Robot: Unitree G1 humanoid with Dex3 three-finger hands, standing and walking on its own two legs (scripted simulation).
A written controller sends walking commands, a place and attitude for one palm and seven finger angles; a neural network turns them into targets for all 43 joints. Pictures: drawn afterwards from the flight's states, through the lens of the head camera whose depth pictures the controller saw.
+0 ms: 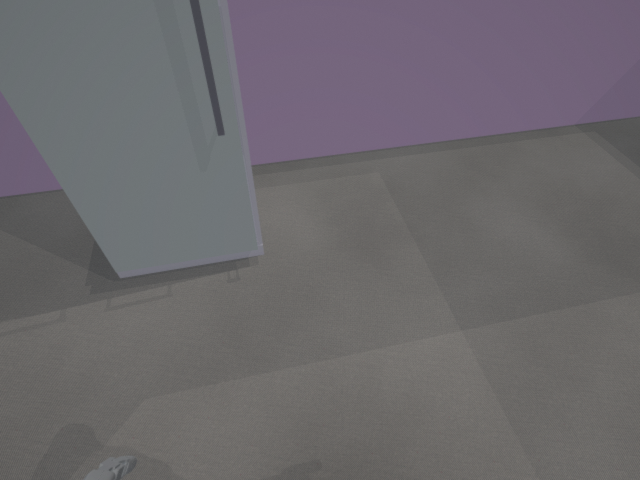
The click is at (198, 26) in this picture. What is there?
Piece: fridge door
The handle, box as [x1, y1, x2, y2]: [190, 0, 224, 135]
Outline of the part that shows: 190,0 218,135 224,133 198,0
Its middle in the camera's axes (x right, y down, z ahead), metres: -0.27 -0.46 +0.87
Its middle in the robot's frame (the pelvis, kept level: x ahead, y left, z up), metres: +0.96 +0.33 +0.12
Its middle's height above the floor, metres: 0.89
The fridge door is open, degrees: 0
